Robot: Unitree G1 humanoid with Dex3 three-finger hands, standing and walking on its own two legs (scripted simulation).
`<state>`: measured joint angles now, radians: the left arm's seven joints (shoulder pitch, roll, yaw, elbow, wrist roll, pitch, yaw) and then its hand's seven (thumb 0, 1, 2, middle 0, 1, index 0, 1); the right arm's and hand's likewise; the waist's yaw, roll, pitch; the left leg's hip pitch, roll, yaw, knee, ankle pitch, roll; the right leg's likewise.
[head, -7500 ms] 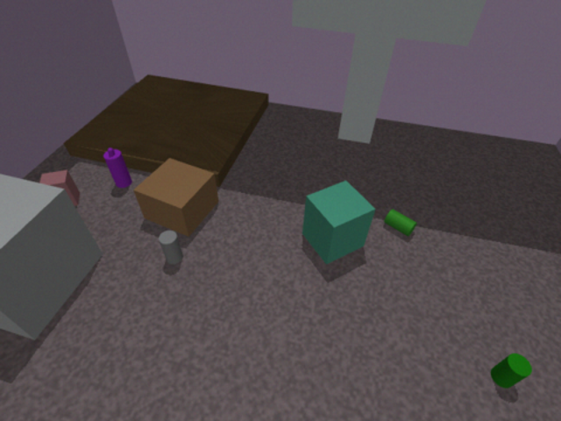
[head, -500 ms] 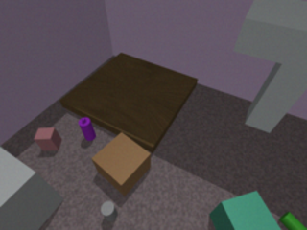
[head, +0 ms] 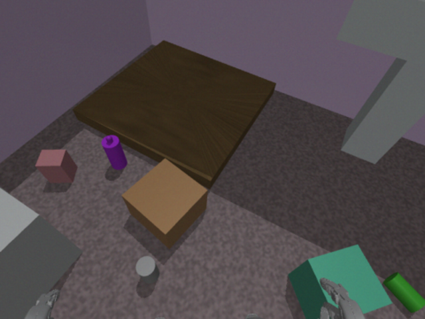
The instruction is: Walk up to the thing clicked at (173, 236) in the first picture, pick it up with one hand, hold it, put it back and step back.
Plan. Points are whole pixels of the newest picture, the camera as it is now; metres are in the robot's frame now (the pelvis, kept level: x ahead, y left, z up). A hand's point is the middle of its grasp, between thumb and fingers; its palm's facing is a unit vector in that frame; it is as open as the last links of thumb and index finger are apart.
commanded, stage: go down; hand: left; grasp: from the side
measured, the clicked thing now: (148, 270) +0.37 +0.21 -0.66
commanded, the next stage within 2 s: none
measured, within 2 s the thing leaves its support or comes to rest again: neither
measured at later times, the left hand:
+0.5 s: hand out of the picture +0.15 +0.28 -0.16, palm faces +0.06 -0.94 -0.34, open 17.1 cm
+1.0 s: hand (65, 292) +0.24 +0.34 -0.27, palm faces +0.12 -0.96 -0.25, open 17.0 cm
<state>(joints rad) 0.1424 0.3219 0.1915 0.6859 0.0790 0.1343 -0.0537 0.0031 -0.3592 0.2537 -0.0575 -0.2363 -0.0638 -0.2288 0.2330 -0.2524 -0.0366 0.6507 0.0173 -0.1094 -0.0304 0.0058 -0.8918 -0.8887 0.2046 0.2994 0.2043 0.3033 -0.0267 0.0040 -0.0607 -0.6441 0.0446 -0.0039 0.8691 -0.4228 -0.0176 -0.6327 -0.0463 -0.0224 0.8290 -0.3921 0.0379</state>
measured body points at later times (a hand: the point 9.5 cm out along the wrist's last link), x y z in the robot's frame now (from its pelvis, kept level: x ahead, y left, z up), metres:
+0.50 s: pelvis -0.01 +0.00 -0.05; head +0.09 +0.02 +0.39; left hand +0.14 +0.32 -0.14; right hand +0.17 -0.25 -0.13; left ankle +0.00 +0.13 -0.70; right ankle +0.01 -0.15 -0.70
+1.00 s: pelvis -0.06 -0.01 -0.21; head +0.11 +0.02 +0.21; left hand +0.23 +0.39 -0.25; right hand +0.09 -0.27 -0.32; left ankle +0.00 +0.13 -0.70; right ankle +0.01 -0.15 -0.70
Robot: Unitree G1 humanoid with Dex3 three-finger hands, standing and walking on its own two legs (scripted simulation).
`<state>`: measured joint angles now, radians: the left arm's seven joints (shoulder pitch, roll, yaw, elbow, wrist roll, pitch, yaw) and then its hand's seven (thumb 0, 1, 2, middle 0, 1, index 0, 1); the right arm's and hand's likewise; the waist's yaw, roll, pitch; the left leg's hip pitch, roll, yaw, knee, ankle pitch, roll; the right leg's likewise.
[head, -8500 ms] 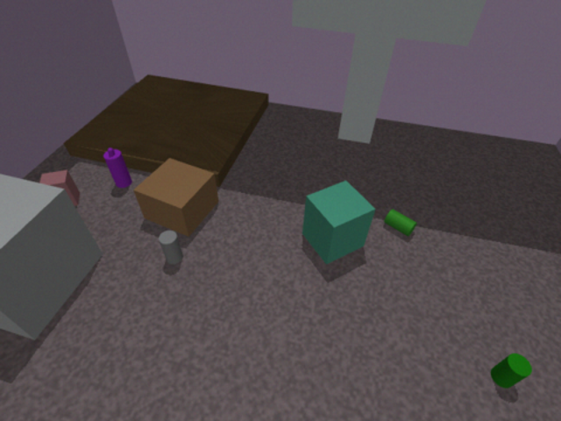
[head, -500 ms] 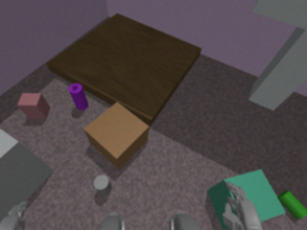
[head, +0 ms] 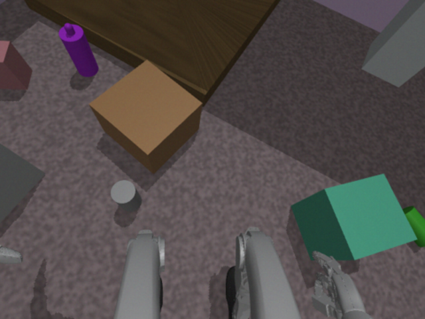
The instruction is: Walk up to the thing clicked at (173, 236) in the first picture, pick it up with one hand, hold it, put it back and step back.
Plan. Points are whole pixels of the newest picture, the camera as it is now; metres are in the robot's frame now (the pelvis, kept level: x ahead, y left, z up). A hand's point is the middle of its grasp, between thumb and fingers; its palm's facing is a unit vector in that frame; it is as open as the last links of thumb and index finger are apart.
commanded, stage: go down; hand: left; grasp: from the side
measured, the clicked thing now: (127, 197) +0.43 +0.23 -0.45
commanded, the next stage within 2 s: approach in 1.42 s
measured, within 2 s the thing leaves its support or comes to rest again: neither
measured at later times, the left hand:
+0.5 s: hand out of the picture +0.34 +0.39 -0.11, palm faces +0.16 -0.97 -0.18, open 17.1 cm
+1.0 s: hand (0, 197) +0.35 +0.40 -0.13, palm faces +0.15 -0.98 -0.13, open 17.2 cm
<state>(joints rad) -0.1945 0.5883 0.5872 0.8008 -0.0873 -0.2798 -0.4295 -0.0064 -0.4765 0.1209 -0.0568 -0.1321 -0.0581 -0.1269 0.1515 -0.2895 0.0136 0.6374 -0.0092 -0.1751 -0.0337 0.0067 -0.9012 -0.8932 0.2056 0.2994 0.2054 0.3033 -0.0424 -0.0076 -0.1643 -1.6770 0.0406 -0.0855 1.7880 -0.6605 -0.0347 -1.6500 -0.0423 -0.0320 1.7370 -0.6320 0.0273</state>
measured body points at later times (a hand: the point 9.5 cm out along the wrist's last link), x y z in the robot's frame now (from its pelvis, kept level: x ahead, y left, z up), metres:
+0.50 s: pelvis -0.02 +0.01 -0.08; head +0.18 +0.06 +0.32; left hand +0.32 +0.44 -0.10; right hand +0.14 -0.27 -0.18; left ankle +0.06 +0.13 -0.49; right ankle +0.07 -0.14 -0.49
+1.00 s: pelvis -0.03 +0.01 -0.13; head +0.17 +0.07 +0.26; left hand +0.34 +0.45 -0.12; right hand +0.12 -0.27 -0.23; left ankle +0.06 +0.13 -0.49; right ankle +0.07 -0.14 -0.49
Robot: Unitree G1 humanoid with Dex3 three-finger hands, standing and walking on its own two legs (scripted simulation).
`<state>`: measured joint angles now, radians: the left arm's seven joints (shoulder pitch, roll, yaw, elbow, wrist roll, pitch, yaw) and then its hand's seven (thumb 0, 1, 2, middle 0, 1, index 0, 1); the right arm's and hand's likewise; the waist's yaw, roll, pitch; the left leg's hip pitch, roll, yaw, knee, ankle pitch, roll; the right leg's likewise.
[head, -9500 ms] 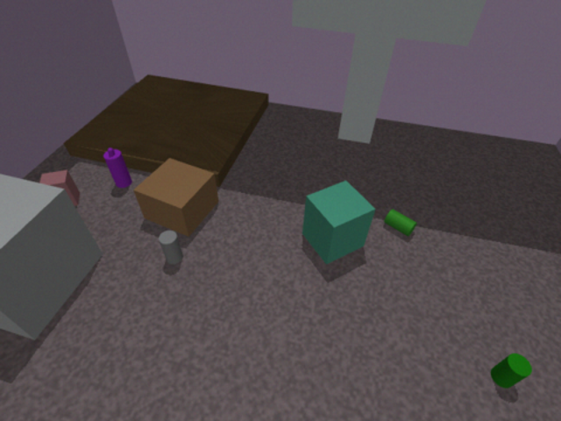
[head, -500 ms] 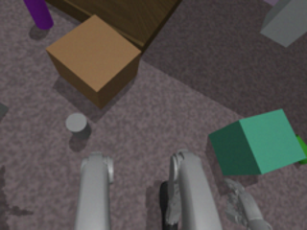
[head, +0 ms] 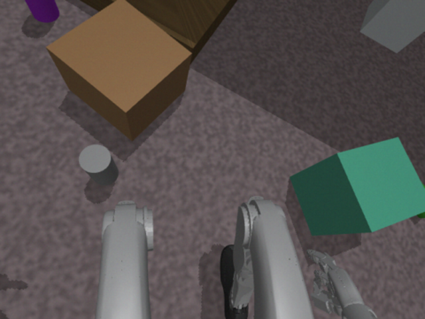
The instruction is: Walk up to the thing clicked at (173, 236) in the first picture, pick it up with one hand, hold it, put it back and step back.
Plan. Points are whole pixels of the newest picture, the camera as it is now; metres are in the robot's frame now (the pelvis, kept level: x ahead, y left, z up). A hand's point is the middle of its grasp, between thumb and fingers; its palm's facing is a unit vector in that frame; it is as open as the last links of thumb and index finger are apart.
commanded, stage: go down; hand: left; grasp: from the side
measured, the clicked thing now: (100, 166) +0.45 +0.24 -0.32
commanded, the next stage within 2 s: approach in 0.42 s
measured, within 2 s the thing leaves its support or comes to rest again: neither
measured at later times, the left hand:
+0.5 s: hand out of the picture +0.37 +0.42 -0.01, palm faces +0.20 -0.97 -0.11, open 17.3 cm
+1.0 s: hand (15, 168) +0.40 +0.37 -0.17, palm faces +0.18 -0.98 +0.05, open 17.4 cm
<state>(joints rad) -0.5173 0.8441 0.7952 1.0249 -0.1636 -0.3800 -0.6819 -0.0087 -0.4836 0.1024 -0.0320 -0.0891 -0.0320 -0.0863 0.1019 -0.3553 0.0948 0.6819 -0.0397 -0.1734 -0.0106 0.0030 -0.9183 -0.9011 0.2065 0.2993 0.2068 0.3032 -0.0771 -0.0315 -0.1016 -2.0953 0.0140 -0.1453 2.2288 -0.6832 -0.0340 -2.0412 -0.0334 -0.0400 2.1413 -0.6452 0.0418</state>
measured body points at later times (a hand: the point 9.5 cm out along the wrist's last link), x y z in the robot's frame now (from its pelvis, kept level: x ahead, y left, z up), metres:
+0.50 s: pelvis +0.00 +0.00 -0.02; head +0.20 +0.08 +0.38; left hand +0.36 +0.48 +0.00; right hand +0.16 -0.27 -0.11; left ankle +0.09 +0.13 -0.36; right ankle +0.11 -0.14 -0.36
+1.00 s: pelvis +0.00 +0.01 -0.08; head +0.22 +0.13 +0.29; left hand +0.38 +0.42 -0.17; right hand +0.17 -0.26 -0.14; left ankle +0.09 +0.13 -0.36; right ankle +0.11 -0.14 -0.36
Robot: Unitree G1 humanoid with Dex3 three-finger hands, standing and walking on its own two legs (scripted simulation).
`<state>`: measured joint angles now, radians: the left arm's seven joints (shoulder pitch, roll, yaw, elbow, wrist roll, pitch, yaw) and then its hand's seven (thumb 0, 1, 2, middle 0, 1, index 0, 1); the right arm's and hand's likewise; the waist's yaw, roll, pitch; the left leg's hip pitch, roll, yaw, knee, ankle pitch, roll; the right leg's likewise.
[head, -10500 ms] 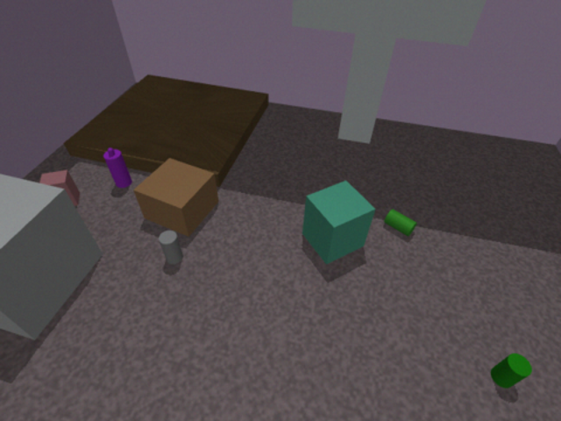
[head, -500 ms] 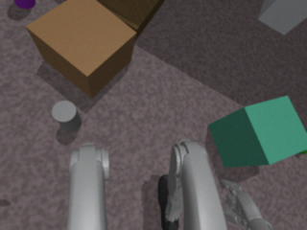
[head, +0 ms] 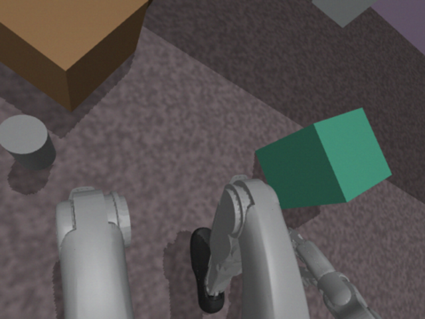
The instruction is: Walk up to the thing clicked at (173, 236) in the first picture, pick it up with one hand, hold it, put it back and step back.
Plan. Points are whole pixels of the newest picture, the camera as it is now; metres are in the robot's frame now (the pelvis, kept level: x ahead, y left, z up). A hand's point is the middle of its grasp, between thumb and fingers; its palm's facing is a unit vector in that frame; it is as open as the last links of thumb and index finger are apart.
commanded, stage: approach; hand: left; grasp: from the side
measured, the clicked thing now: (31, 145) +0.44 +0.27 -0.24
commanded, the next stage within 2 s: close in in 0.04 s
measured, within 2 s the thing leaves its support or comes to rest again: leaves its support in 1.92 s
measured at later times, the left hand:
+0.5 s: hand out of the picture +0.40 +0.31 -0.18, palm faces +0.24 -0.97 +0.06, open 17.6 cm
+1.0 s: hand (28, 154) +0.41 +0.27 -0.21, palm faces +0.23 -0.97 +0.01, open 16.8 cm
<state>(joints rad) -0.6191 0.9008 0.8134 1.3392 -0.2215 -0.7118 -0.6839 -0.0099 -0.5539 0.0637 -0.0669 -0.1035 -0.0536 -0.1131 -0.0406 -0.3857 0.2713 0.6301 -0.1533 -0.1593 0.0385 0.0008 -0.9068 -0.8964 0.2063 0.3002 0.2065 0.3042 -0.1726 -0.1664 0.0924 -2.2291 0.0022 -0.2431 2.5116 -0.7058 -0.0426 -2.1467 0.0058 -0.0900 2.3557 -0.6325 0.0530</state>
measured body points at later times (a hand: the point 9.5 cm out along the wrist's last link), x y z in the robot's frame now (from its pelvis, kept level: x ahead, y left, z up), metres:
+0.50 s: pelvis -0.01 +0.02 -0.03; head +0.20 +0.19 +0.32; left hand +0.38 +0.36 -0.18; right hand +0.17 -0.23 -0.06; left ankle +0.08 +0.13 -0.28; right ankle +0.13 -0.13 -0.28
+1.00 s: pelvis -0.02 +0.03 -0.03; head +0.21 +0.21 +0.30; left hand +0.39 +0.32 -0.21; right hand +0.14 -0.23 -0.06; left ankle +0.08 +0.13 -0.28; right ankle +0.13 -0.13 -0.28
